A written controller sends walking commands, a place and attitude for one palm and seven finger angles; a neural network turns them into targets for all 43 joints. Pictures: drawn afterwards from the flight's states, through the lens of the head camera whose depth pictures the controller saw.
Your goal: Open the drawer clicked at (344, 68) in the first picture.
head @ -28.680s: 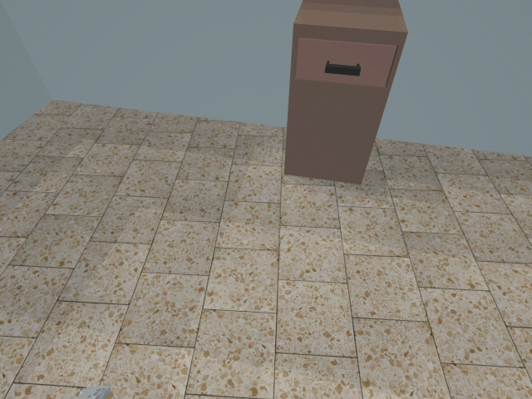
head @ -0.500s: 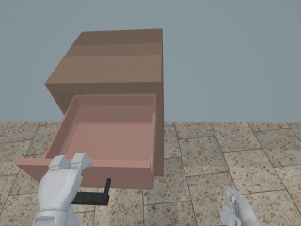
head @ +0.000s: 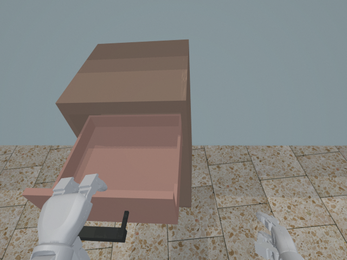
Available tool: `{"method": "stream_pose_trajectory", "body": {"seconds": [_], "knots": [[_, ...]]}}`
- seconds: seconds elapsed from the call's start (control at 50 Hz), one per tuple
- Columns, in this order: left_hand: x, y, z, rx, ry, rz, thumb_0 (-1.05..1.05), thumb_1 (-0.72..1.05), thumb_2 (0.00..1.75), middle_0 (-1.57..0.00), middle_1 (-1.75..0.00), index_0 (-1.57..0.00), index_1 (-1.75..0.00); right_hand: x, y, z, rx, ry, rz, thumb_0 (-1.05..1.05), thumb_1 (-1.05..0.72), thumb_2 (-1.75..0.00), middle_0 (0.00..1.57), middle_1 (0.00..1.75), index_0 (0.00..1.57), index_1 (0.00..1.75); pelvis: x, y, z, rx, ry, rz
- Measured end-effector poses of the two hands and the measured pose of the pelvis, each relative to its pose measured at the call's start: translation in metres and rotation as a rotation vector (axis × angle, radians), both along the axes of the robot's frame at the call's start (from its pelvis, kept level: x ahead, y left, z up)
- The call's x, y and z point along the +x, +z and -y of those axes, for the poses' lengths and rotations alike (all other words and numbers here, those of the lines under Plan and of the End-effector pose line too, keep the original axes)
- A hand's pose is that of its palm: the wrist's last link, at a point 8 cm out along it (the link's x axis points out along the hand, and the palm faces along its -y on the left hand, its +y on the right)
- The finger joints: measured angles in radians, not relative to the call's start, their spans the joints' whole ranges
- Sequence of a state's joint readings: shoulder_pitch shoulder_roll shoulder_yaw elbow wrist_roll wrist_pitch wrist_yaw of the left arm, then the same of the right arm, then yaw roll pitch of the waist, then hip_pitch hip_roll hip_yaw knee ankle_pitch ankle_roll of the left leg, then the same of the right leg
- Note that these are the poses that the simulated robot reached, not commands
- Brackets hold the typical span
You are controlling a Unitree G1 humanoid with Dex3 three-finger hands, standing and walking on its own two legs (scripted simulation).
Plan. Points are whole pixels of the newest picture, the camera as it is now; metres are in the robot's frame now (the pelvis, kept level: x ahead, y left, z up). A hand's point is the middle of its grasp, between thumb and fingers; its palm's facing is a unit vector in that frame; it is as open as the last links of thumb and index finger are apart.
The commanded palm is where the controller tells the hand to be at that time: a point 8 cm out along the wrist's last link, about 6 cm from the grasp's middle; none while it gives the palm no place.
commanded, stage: lift the hand off the handle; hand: left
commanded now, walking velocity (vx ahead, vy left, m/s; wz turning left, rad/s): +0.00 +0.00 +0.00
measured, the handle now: (101, 224) +0.22 +0.24 -0.08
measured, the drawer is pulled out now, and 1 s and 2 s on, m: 0.30 0.30 0.30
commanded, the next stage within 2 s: draw the hand back to the body in 0.24 s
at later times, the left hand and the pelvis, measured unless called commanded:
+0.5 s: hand (74, 219) +0.18 +0.22 +0.07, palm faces +0.04 -0.12 -0.99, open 13.8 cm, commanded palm +0.15 +0.23 +0.14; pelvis +0.00 +0.00 +0.01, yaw -1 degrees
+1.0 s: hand (51, 212) +0.17 +0.25 +0.12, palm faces +0.15 -0.44 -0.88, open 13.8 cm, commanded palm +0.13 +0.26 +0.17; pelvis +0.00 +0.02 +0.01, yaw +1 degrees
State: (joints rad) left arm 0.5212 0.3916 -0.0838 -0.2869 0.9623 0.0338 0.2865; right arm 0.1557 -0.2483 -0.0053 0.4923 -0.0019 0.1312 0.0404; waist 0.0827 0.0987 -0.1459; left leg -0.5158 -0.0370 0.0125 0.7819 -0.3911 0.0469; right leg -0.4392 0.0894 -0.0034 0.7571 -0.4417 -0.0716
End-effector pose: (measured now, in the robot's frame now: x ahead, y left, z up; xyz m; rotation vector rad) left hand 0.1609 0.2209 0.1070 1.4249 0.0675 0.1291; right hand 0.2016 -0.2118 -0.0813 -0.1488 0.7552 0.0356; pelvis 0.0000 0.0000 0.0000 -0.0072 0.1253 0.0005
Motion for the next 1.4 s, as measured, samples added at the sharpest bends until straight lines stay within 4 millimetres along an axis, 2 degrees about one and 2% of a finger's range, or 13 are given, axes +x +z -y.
{"method": "stream_pose_trajectory", "body": {"seconds": [0.2, 0.38, 0.46, 0.58, 0.66, 0.8, 0.96, 1.04, 1.08, 1.12, 1.2, 1.3, 1.4], "knots": [[-0.003, 0.014, -0.001, 0.019, 0.006, 0.005, 0.00, -0.49, 0.30, -0.32, -1.20, -0.32, -1.20, 0.002, 0.005, -0.007, 0.028, 0.015, 0.012, 0.01, -0.90, -0.90, 0.20, 0.30, 0.19, 0.30, 0.000, 0.003, 0.001, 0.001, -0.004, 0.017], [-0.002, 0.009, -0.005, -0.014, 0.015, -0.038, 0.00, -0.49, 0.30, -0.32, -1.20, -0.32, -1.20, -0.001, 0.008, -0.006, 0.008, 0.016, 0.006, 0.01, -0.90, -0.90, 0.20, 0.30, 0.20, 0.30, -0.002, 0.006, 0.002, -0.001, 0.000, 0.024], [-0.005, 0.014, -0.003, 0.002, -0.024, -0.027, 0.00, -0.49, 0.30, -0.32, -1.20, -0.32, -1.20, -0.003, 0.009, -0.003, -0.008, 0.009, 0.004, 0.01, -0.90, -0.90, 0.20, 0.30, 0.20, 0.30, -0.001, 0.006, 0.001, -0.003, -0.009, 0.022], [-0.010, 0.032, -0.018, 0.048, -0.004, 0.018, 0.00, -0.49, 0.30, -0.32, -1.20, -0.32, -1.20, -0.004, 0.009, -0.002, -0.003, -0.006, 0.007, 0.01, -0.90, -0.90, 0.20, 0.30, 0.20, 0.30, 0.000, 0.006, -0.003, -0.008, -0.009, 0.027], [-0.015, 0.035, -0.027, 0.026, 0.037, 0.012, 0.00, -0.49, 0.30, -0.32, -1.20, -0.32, -1.20, -0.003, 0.009, -0.004, 0.006, -0.011, 0.010, 0.01, -0.90, -0.90, 0.20, 0.30, 0.19, 0.30, -0.001, 0.007, -0.006, -0.008, -0.003, 0.030], [-0.017, 0.034, -0.026, 0.013, 0.001, -0.016, 0.00, -0.49, 0.30, -0.32, -1.20, -0.32, -1.20, -0.002, 0.013, -0.014, -0.012, 0.020, 0.014, 0.01, -0.90, -0.90, 0.20, 0.30, 0.19, 0.30, -0.004, 0.009, -0.010, -0.011, 0.006, 0.040], [-0.016, 0.055, -0.040, 0.057, -0.007, 0.034, 0.00, -0.49, 0.30, -0.32, -1.20, -0.32, -1.20, 0.001, 0.017, -0.027, 0.010, 0.024, 0.028, 0.01, -0.90, -0.90, 0.20, 0.30, 0.20, 0.30, -0.004, 0.011, -0.016, -0.018, 0.006, 0.053], [-0.018, 0.050, -0.049, -0.632, 0.115, 0.140, -0.01, -0.47, 0.31, -0.32, -1.19, -0.32, -1.19, -0.003, 0.025, -0.034, 0.030, -0.016, 0.106, 0.01, -0.90, -0.90, 0.20, 0.30, 0.20, 0.30, -0.003, 0.015, -0.020, -0.014, 0.019, 0.107], [-0.021, 0.046, -0.048, -0.833, 0.142, 0.185, -0.01, -0.45, 0.32, -0.31, -1.17, -0.31, -1.17, -0.008, 0.029, -0.036, 0.019, -0.027, 0.125, 0.01, -0.90, -0.90, 0.20, 0.30, 0.20, 0.30, 0.000, 0.017, -0.019, -0.008, 0.024, 0.119], [-0.021, 0.046, -0.046, -0.952, 0.136, 0.226, -0.01, -0.41, 0.34, -0.31, -1.15, -0.31, -1.15, -0.013, 0.033, -0.036, -0.003, -0.024, 0.131, 0.01, -0.90, -0.90, 0.20, 0.30, 0.20, 0.30, 0.003, 0.019, -0.018, -0.003, 0.031, 0.127], [-0.018, 0.060, -0.046, -1.025, 0.081, 0.303, -0.01, -0.31, 0.38, -0.30, -1.08, -0.30, -1.08, -0.018, 0.036, -0.033, -0.040, -0.004, 0.130, 0.01, -0.90, -0.90, 0.20, 0.30, 0.20, 0.30, 0.006, 0.022, -0.016, -0.004, 0.045, 0.138], [-0.013, 0.080, -0.056, -0.984, 0.049, 0.350, -0.01, -0.16, 0.45, -0.29, -0.98, -0.29, -0.98, -0.019, 0.034, -0.025, -0.048, -0.014, 0.116, 0.01, -0.90, -0.90, 0.20, 0.30, 0.20, 0.30, 0.006, 0.025, -0.016, -0.006, 0.046, 0.139], [-0.014, 0.084, -0.062, -0.960, 0.076, 0.335, -0.01, 0.01, 0.52, -0.28, -0.88, -0.27, -0.87, -0.017, 0.031, -0.018, -0.042, -0.041, 0.098, 0.01, -0.90, -0.90, 0.20, 0.30, 0.20, 0.30, 0.006, 0.028, -0.016, -0.005, 0.040, 0.133]]}}
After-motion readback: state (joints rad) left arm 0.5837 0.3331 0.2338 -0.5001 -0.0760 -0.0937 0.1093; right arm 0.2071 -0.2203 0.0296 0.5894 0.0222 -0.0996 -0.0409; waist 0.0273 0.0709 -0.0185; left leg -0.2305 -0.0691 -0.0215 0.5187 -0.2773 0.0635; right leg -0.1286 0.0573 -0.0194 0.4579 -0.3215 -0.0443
